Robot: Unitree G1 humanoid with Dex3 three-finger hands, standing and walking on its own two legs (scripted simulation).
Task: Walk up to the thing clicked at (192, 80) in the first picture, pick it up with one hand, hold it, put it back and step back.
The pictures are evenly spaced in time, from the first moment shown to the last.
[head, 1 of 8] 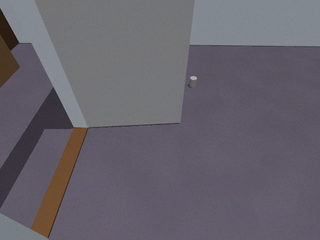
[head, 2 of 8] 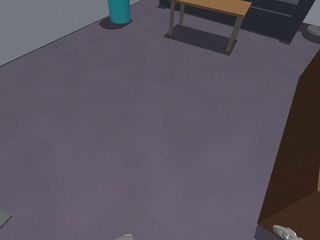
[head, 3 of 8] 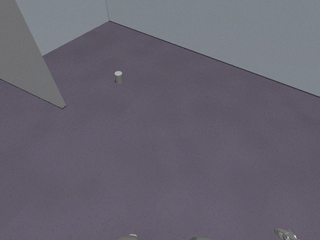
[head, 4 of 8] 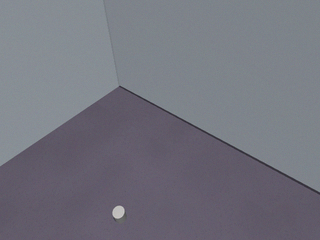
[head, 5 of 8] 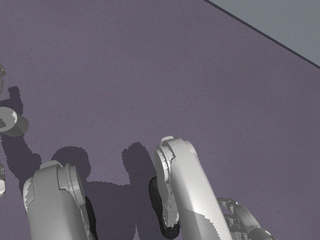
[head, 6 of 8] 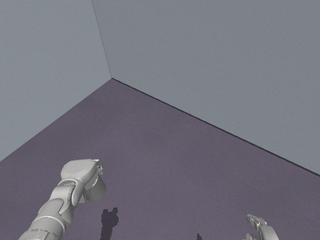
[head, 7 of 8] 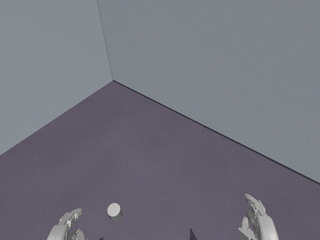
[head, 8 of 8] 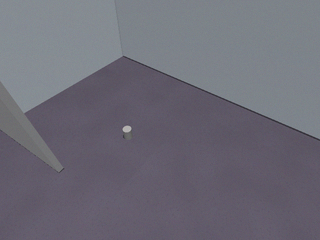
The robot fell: no
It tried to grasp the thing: yes
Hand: left
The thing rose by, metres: 0.66
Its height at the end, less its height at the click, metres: +0.00
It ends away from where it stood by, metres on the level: 0.01
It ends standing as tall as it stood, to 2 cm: yes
